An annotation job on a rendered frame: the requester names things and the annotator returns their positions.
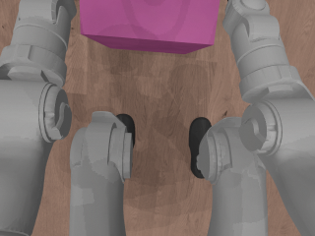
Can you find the robot foot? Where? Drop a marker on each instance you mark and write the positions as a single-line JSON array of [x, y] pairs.
[[130, 125], [197, 131]]

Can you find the robot left upper arm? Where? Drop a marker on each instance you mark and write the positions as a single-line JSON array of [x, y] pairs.
[[33, 115]]

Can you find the robot right upper arm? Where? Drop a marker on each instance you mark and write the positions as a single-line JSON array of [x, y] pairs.
[[281, 131]]

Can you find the right robot forearm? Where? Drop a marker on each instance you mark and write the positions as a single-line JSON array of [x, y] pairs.
[[259, 53]]

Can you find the robot left foot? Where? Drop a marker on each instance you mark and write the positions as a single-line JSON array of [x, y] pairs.
[[130, 125]]

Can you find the left robot forearm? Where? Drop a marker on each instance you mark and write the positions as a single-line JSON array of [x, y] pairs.
[[39, 43]]

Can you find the robot right foot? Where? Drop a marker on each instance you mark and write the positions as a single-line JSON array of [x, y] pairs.
[[197, 131]]

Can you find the carton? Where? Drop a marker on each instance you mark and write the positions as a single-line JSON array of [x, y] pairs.
[[165, 26]]

